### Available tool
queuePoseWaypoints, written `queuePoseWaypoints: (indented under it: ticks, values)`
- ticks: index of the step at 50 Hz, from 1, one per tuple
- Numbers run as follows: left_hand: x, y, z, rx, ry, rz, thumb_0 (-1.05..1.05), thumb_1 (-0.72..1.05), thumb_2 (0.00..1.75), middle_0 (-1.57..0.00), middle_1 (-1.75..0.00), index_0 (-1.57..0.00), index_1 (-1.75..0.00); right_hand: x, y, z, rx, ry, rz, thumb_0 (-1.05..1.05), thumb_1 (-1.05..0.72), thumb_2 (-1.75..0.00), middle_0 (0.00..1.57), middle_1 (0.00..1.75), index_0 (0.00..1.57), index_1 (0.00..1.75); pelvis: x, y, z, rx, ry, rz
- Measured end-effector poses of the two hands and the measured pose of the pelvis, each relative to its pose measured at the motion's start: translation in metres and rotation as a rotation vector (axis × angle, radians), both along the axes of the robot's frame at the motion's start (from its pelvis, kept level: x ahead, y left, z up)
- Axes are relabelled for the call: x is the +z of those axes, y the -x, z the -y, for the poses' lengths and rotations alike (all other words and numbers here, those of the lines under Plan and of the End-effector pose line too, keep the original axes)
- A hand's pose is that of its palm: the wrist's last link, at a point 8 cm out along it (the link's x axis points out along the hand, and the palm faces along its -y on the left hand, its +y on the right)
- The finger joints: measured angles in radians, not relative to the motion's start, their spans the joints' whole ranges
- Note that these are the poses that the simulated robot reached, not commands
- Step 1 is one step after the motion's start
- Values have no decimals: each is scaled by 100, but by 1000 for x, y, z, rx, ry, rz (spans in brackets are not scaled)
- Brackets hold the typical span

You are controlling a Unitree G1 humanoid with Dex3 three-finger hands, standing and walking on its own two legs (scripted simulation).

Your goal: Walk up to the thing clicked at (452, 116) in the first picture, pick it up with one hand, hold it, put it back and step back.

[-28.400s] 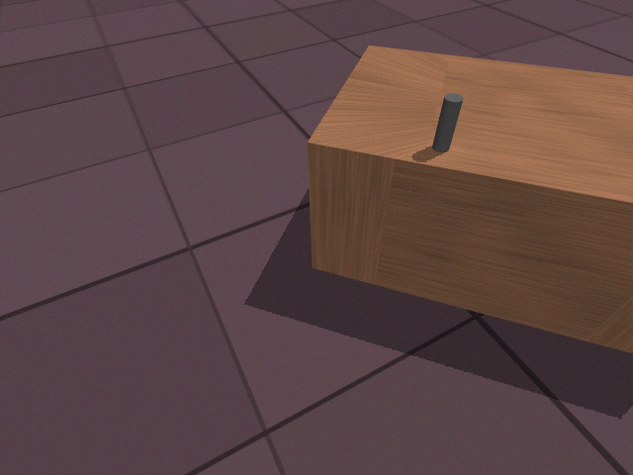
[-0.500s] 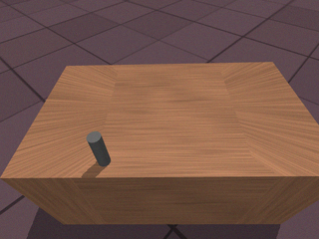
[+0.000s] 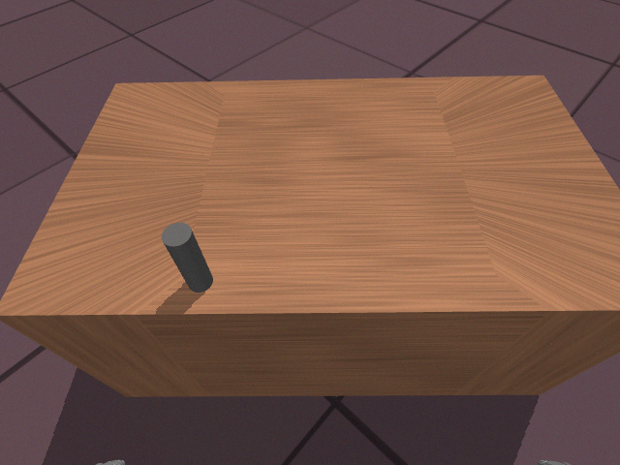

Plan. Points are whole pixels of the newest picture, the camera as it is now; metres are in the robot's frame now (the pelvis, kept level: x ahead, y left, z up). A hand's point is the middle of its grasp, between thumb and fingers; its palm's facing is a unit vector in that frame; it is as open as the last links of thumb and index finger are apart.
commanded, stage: step back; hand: left
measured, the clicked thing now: (189, 260) +0.46 +0.23 -0.10
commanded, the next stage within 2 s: none
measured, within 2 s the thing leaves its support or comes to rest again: neither
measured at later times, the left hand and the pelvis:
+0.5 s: hand out of the picture +0.05 +0.29 -0.17, palm faces -0.12 -0.92 -0.37, open 7.4 cm; pelvis -0.08 +0.04 -0.02, yaw -5 degrees
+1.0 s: hand out of the picture -0.06 +0.31 -0.16, palm faces -0.04 -0.94 -0.35, open 7.4 cm; pelvis -0.19 +0.05 -0.01, yaw -1 degrees
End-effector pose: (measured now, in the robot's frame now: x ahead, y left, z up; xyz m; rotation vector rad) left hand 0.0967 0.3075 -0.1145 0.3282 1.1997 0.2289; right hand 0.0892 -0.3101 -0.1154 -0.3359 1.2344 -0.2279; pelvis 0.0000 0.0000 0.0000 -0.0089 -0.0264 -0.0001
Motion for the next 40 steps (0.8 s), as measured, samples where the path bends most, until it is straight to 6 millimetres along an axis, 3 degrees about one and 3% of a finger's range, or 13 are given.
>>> queuePoseWaypoints:
  ticks: [4, 9, 15, 21, 29, 35, 40]
  values:
    - [-5, 3, -16, -36, -16, 1, 0, 90, 90, -20, -30, -20, -30, 1, 15, -2, -2, 32, -11, 0, -91, -90, 20, 29, 21, 30, -5, 16, -14, -10, -12, -6]
    - [-23, -4, -42, -61, -22, 35, 0, 90, 90, -20, -30, -20, -30, -1, 53, -15, -14, 79, -39, 0, -91, -90, 20, 29, 21, 30, -21, 33, -36, 3, 2, -19]
    - [-21, 5, -41, -73, -2, 35, 0, 90, 90, -20, -30, -20, -30, 9, 98, -34, -34, 78, -104, 0, -91, -90, 20, 30, 21, 30, -9, 49, -41, -15, 14, -17]
    - [-19, 32, -32, -112, 11, -8, 0, 90, 90, -20, -30, -20, -30, 5, 109, -37, -60, 67, -44, 1, -90, -90, 21, 30, 21, 30, -8, 66, -43, -54, 9, -18]
    - [-10, 65, -15, -130, -20, 10, 0, 90, 90, -20, -30, -20, -30, -19, 117, -23, -78, 13, 37, 0, -91, -90, 20, 30, 21, 30, -18, 94, -30, -72, 21, 17]
    - [11, 87, -15, -114, -28, 55, 0, 90, 90, -20, -30, -20, -30, -8, 128, -26, -49, -5, 56, 0, -91, -90, 20, 30, 21, 30, -5, 116, -29, -81, -43, -1]
    - [13, 97, -25, -118, -38, 112, 0, 90, 90, -21, -30, -20, -30, -6, 150, -27, -11, 33, 45, 0, -91, -90, 20, 30, 21, 30, -8, 140, -39, -53, -27, -16]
